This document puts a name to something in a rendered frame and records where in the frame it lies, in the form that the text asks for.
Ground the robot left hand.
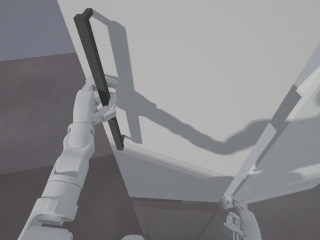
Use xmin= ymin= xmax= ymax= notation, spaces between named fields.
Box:
xmin=73 ymin=74 xmax=118 ymax=126

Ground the robot right hand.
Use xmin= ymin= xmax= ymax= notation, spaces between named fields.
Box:
xmin=223 ymin=195 xmax=262 ymax=240

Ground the left robot upper arm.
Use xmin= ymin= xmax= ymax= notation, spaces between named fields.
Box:
xmin=21 ymin=225 xmax=73 ymax=240

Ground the fridge door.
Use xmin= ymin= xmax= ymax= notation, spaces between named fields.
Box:
xmin=57 ymin=0 xmax=320 ymax=203

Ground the handle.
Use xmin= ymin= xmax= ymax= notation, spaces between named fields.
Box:
xmin=73 ymin=8 xmax=125 ymax=151

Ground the left robot forearm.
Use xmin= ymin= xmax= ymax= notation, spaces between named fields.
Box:
xmin=17 ymin=122 xmax=95 ymax=240

